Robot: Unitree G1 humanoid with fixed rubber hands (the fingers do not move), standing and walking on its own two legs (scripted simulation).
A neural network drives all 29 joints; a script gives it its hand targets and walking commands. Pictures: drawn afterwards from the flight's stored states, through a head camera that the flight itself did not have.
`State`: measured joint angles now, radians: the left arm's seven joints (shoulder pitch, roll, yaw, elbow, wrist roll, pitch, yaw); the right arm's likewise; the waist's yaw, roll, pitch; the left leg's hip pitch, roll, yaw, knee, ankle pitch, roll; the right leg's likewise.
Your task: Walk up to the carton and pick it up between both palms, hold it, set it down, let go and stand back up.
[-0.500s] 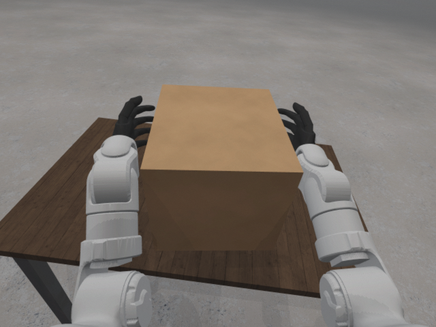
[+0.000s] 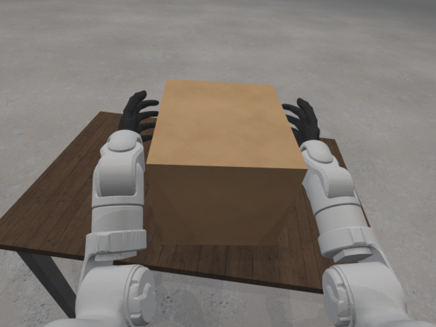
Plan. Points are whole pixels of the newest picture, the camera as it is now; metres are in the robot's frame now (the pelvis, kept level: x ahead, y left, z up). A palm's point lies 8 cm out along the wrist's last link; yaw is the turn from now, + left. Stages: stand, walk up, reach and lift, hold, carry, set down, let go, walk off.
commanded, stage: hold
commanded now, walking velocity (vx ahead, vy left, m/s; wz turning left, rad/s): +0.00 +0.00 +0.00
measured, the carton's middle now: (219, 159) +0.38 +0.00 +0.16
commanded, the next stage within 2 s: none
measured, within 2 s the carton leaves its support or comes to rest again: neither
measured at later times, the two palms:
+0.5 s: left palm (129, 135) +0.37 +0.15 +0.22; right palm (305, 148) +0.36 -0.15 +0.20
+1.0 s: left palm (123, 137) +0.36 +0.16 +0.22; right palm (301, 141) +0.37 -0.15 +0.22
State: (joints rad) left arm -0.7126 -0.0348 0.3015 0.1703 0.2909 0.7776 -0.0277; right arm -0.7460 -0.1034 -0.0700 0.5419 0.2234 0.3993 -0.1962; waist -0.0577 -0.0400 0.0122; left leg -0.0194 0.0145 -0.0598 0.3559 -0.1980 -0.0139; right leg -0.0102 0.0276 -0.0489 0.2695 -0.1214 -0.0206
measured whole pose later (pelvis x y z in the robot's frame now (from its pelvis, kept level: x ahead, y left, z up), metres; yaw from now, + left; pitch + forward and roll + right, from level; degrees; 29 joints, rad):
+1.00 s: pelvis +0.01 +0.00 +0.00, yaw +2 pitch -10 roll -1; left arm -0.68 -0.01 0.30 0.14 0.29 0.79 -0.07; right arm -0.72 -0.07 -0.07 0.52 0.23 0.41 -0.22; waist -0.08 -0.06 0.02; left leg 0.02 0.01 -0.08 0.37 -0.21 -0.01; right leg 0.04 0.02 -0.07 0.27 -0.15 -0.02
